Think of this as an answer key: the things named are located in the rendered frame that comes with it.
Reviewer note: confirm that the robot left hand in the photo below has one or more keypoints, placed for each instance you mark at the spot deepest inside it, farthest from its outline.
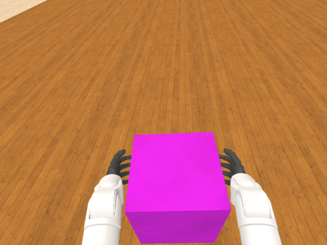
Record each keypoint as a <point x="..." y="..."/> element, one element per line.
<point x="115" y="166"/>

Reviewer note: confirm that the robot right hand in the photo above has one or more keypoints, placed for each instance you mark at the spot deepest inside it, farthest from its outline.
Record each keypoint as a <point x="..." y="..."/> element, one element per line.
<point x="235" y="166"/>

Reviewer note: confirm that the left robot forearm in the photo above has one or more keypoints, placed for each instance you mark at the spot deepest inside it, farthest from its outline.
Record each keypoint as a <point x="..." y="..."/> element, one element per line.
<point x="104" y="211"/>

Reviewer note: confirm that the carton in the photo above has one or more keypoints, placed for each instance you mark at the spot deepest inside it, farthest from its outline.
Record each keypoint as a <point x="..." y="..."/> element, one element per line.
<point x="176" y="190"/>

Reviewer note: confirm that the right robot forearm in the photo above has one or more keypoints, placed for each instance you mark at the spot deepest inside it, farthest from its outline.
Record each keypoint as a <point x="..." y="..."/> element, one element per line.
<point x="255" y="216"/>

